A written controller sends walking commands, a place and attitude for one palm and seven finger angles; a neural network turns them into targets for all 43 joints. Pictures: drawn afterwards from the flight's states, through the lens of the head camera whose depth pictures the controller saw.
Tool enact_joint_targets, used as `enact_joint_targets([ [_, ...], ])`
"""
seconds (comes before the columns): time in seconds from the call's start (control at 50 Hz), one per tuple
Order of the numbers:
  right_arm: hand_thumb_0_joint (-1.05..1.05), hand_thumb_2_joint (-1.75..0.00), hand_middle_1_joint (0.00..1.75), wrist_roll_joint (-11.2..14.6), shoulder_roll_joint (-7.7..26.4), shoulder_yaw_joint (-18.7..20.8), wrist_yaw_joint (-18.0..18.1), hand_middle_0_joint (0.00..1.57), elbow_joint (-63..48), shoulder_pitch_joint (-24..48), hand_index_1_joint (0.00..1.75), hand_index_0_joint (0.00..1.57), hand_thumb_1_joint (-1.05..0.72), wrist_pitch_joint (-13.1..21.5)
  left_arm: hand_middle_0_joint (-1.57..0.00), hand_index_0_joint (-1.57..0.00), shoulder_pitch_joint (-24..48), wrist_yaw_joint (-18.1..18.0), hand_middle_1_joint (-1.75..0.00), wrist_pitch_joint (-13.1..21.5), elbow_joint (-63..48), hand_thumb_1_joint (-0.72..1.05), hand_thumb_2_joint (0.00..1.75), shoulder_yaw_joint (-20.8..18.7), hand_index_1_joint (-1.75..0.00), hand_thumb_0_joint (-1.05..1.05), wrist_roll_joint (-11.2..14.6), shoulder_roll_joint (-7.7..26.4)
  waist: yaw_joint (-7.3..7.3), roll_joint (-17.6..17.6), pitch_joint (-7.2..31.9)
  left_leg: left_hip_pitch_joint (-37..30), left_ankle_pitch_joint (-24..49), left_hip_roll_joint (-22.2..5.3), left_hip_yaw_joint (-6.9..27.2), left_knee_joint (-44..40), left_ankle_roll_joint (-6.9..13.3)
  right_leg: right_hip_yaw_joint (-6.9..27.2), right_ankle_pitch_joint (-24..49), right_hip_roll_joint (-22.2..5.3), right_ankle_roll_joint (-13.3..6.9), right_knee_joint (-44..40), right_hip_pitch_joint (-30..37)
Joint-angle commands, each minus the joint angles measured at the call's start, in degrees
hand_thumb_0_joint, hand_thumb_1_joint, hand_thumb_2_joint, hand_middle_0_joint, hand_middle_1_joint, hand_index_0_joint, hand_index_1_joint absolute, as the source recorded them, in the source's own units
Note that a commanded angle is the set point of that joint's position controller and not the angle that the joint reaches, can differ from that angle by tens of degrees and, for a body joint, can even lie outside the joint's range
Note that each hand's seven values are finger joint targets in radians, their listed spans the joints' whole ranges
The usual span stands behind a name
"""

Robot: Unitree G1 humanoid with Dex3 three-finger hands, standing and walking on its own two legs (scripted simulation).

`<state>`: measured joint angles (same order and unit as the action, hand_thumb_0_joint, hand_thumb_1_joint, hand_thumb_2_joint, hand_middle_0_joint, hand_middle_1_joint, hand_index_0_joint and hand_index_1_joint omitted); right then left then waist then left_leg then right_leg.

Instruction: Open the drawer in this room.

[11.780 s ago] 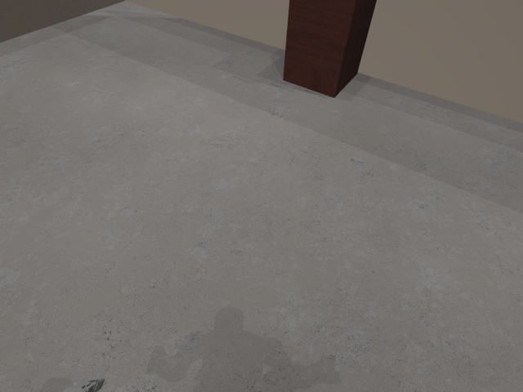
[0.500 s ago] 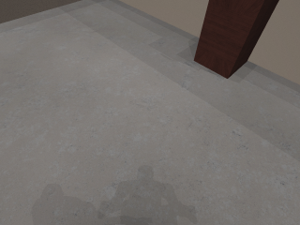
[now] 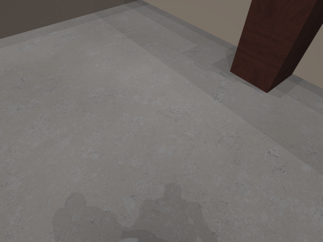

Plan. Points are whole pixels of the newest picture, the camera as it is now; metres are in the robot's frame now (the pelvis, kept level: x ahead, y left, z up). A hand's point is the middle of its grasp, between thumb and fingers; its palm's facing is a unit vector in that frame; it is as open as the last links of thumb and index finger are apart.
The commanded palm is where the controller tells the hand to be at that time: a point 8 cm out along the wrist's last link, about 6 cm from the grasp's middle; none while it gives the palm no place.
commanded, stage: stand and wait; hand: left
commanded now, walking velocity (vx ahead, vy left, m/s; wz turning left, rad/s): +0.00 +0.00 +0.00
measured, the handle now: out of the picture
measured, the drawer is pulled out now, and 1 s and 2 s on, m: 0.00 0.00 0.00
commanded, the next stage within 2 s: turn or walk to find it in 1.04 s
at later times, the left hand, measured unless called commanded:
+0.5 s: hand out of the picture -0.04 +0.20 -0.17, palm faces +0.06 -0.98 -0.21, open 7.4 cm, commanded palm none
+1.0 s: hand out of the picture -0.01 +0.21 -0.17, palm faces +0.03 -0.97 -0.23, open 7.4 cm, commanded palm none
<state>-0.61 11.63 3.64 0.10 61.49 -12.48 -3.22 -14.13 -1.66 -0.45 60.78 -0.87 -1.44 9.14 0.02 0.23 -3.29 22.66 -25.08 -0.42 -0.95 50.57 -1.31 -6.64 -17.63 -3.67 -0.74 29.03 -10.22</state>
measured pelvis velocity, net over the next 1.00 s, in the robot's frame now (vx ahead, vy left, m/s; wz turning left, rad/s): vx -0.03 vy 0.02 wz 0.02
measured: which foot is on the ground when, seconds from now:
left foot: up 0.00-0.14, down 0.16-1.00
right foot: down 0.00-1.00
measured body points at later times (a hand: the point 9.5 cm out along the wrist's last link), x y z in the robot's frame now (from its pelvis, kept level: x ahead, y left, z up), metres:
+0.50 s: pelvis -0.02 +0.02 +0.00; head -0.01 +0.02 +0.45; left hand -0.04 +0.25 -0.16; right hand +0.06 -0.20 -0.15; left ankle -0.02 +0.14 -0.74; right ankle -0.03 -0.11 -0.74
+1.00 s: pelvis -0.03 +0.02 +0.01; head -0.02 +0.02 +0.46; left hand -0.01 +0.27 -0.15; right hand -0.03 -0.23 -0.15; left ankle -0.02 +0.14 -0.74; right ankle -0.03 -0.11 -0.74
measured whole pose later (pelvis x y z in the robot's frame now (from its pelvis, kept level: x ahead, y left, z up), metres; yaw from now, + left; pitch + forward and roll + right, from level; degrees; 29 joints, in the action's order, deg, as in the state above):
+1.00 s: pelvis -0.03 +0.02 +0.01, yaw +1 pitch -2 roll +0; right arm -0.5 11.6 1.1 0.7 66.1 -14.8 0.4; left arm -12.4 -1.0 0.5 64.8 -0.3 -0.6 12.6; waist 0.1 -0.5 -2.9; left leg 9.4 -11.2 -2.6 -4.2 22.7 -0.6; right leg -4.4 -11.5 -2.0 0.6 21.5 -8.0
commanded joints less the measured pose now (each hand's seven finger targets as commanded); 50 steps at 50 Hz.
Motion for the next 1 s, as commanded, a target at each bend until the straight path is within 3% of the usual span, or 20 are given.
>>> enact_joint_targets([
  [0.0, 0.00, -0.90, 0.30, 0.31, 1.75, -0.14, 0.35, 0.20, -4.50, 1.87, 0.30, 0.20, -0.90, 1.46, -0.20, -0.20, -3.58, -0.90, -0.30, 1.30, -2.16, 0.90, 0.90, -2.58, -0.30, 0.00, -0.47, 10.73, -1.60, -9.29, 0.76, 1.00, -2.22, -1.19, -1.39, -2.18, -0.57, 8.29, 31.97, -14.68, -7.83, -8.03, 2.27],
  [0.04, 0.00, -0.90, 0.30, 0.28, 1.53, -0.53, 0.50, 0.20, -4.44, 2.05, 0.30, 0.20, -0.90, 1.80, -0.20, -0.20, -4.67, -0.84, -0.30, 1.20, -1.37, 0.90, 0.90, -2.55, -0.30, 0.00, -0.47, 11.33, -1.83, -9.97, 1.85, -1.88, 0.58, -1.00, -2.66, -10.27, -0.66, 8.21, 32.01, -13.57, -7.26, -6.58, 3.19],
  [0.08, 0.00, -0.90, 0.30, 0.16, 1.88, -0.88, 0.73, 0.20, -3.31, -0.40, 0.30, 0.20, -0.90, 2.51, -0.20, -0.20, -3.44, -0.85, -0.30, 1.13, -1.01, 0.90, 0.90, -2.45, -0.30, 0.00, 0.06, 10.87, -0.36, -9.73, 3.56, -9.78, 9.64, -1.16, -3.43, -22.14, -0.51, 7.19, 27.79, -11.45, -4.78, -4.13, 1.13],
  [0.1, 0.00, -0.90, 0.30, 0.20, 3.03, -0.78, 0.68, 0.20, -2.41, -2.19, 0.30, 0.20, -0.90, 3.05, -0.20, -0.20, -2.65, -0.76, -0.30, 1.00, -1.01, 0.90, 0.90, -2.27, -0.30, 0.00, 0.44, 10.15, 0.40, -6.35, 4.96, -15.05, 16.98, -2.59, -1.75, -28.00, -0.03, 5.78, 23.35, -9.63, -2.47, -1.21, -0.82],
  [0.12, 0.00, -0.90, 0.30, -0.19, 6.27, -0.35, 0.87, 0.20, -2.41, -2.54, 0.30, 0.20, -0.90, 3.72, -0.20, -0.20, -3.91, -0.62, -0.30, 0.65, -1.64, 0.90, 0.90, -2.01, -0.30, 0.00, 0.74, 8.15, -0.06, 2.14, 6.85, -20.01, 28.11, -9.15, 5.06, -28.23, 2.11, 3.04, 14.41, -5.80, 0.47, 2.22, -5.45],
  [0.14, 0.00, -0.90, 0.30, -0.33, 8.99, -0.02, 0.98, 0.20, -2.58, -1.95, 0.30, 0.20, -0.90, 3.80, -0.20, -0.20, -4.83, -0.66, -0.30, 0.42, -1.90, 0.90, 0.90, -1.40, -0.30, 0.00, 0.73, 5.83, -0.80, 8.49, 7.10, -19.14, 34.88, -15.43, 10.56, -28.02, 5.60, 1.50, 3.03, -3.33, 2.33, 3.17, -6.44],
  [0.16, 0.00, -0.90, 0.30, -0.32, 8.94, -0.18, 1.31, 0.20, -2.13, -0.86, 0.30, 0.20, -0.90, 3.87, -0.20, -0.20, -2.52, -0.69, -0.30, 0.11, -1.52, 0.90, 0.90, -0.79, -0.30, 0.00, 0.72, 5.33, 0.13, 11.60, 5.61, -15.64, 33.33, -16.67, 13.02, -32.10, 8.05, 0.83, -4.82, -1.63, 3.23, 6.53, -5.82],
  [0.18, 0.00, -0.90, 0.30, -0.34, 8.62, -0.42, 1.73, 0.20, -1.87, 0.08, 0.30, 0.20, -0.90, 4.03, -0.20, -0.20, -1.24, -0.59, -0.30, -0.25, -1.16, 0.90, 0.90, -0.66, -0.30, 0.00, 0.69, 5.45, 0.12, 13.52, 3.47, -13.98, 32.86, -16.37, 13.01, -34.24, 9.24, 2.08, -8.46, -1.57, 3.14, 10.04, -6.29],
  [0.22, 0.00, -0.90, 0.30, -0.35, 7.55, -0.83, 2.19, 0.20, -1.51, 1.61, 0.30, 0.20, -0.90, 4.22, -0.20, -0.20, -2.24, -0.31, -0.30, -0.34, 0.04, 0.90, 0.90, -0.50, -0.30, 0.00, 0.61, 5.37, -0.85, 11.39, 2.03, -13.51, 36.92, -15.30, 10.71, -33.01, 9.76, 4.14, -8.65, -2.00, 2.67, 9.98, -6.31],
  [0.26, 0.00, -0.90, 0.30, -0.14, 7.46, -0.76, 2.22, 0.20, -1.55, 3.02, 0.30, 0.20, -0.90, 4.17, -0.20, -0.20, -5.13, -0.13, -0.30, 0.11, 1.90, 0.90, 0.90, -0.25, -0.30, 0.00, 0.58, 5.00, -1.91, 8.32, 3.37, -15.11, 37.01, -12.37, 6.66, -29.61, 7.85, 3.59, -1.56, -1.73, 2.80, 0.73, -2.97],
  [0.28, 0.00, -0.90, 0.30, 0.13, 7.07, -0.78, 2.17, 0.20, -1.40, 2.65, 0.30, 0.20, -0.90, 4.20, -0.20, -0.20, -6.22, -0.14, -0.30, 0.54, 2.66, 0.90, 0.90, -0.21, -0.30, 0.00, 0.48, 5.59, -1.92, 5.67, 4.28, -14.91, 34.73, -10.51, 5.27, -27.70, 6.11, 3.76, 5.86, -1.90, 2.82, -5.34, -0.28],
  [0.32, 0.00, -0.90, 0.30, 0.60, 5.09, -0.98, 1.77, 0.20, -1.04, 1.17, 0.30, 0.20, -0.90, 4.24, -0.20, -0.20, -5.66, -0.29, -0.30, 1.25, 3.18, 0.90, 0.90, 0.12, -0.30, 0.00, 0.38, 7.40, -0.41, 0.99, 3.40, -13.45, 25.83, -7.01, 2.40, -27.46, 2.79, 6.52, 16.91, -5.04, 1.76, -8.02, 1.55],
  [0.36, 0.00, -0.90, 0.30, 0.36, 4.55, -1.02, 1.62, 0.20, -0.56, 1.26, 0.30, 0.20, -0.90, 3.63, -0.20, -0.20, -3.07, -0.09, -0.30, 1.23, 3.16, 0.90, 0.90, 0.01, -0.30, 0.00, 0.47, 7.67, 0.17, -2.91, -0.70, -12.54, 17.04, -6.32, 2.05, -29.46, 1.61, 7.33, 11.05, -4.79, 1.24, -9.16, -2.29],
  [0.5, 0.00, -0.90, 0.30, 0.30, 5.21, -1.63, 1.42, 0.20, 0.63, -0.33, 0.30, 0.20, -0.90, 4.24, -0.20, -0.20, -3.63, -0.17, -0.30, 1.42, 3.26, 0.90, 0.90, 0.02, -0.30, 0.00, 0.64, 7.77, -0.31, -1.31, -0.26, -13.44, 16.13, -6.70, 1.81, -31.88, 1.91, 7.02, 7.56, -4.17, 1.17, -11.52, -1.31],
  [0.7, 0.00, -0.90, 0.30, 0.21, 6.22, -1.75, 1.49, 0.20, 1.92, -2.28, 0.30, 0.20, -0.90, 4.71, -0.20, -0.20, -2.70, -0.17, -0.30, 1.72, 2.92, 0.90, 0.90, -0.62, -0.30, 0.00, 0.82, 9.06, -0.63, 0.69, -0.05, -12.32, 16.71, -6.80, 1.72, -32.55, 1.77, 7.05, 8.36, -4.07, 0.41, -12.02, 0.98],
  [0.82, 0.00, -0.90, 0.30, 0.12, 6.96, -1.58, 1.46, 0.20, 2.02, -2.85, 0.30, 0.20, -0.90, 4.69, -0.20, -0.20, -1.56, -0.07, -0.30, 1.73, 2.58, 0.90, 0.90, -0.90, -0.30, 0.00, 0.84, 9.96, -0.66, 0.28, -0.81, -11.30, 14.21, -6.71, 1.93, -33.19, 1.83, 7.43, 5.75, -4.11, 0.13, -12.70, 0.69],
  [0.98, 0.00, -0.90, 0.30, 0.09, 9.48, -1.11, 1.33, 0.20, 1.29, -1.67, 0.30, 0.20, -0.90, 4.99, -0.20, -0.20, 0.53, 0.18, -0.30, 2.03, 1.68, 0.90, 0.90, -1.26, -0.30, 0.00, 0.77, 12.31, -0.40, 0.35, 0.47, -12.47, 15.29, -7.27, 2.27, -33.23, 2.02, 7.86, 7.36, -4.11, -0.20, -12.70, 0.76],
])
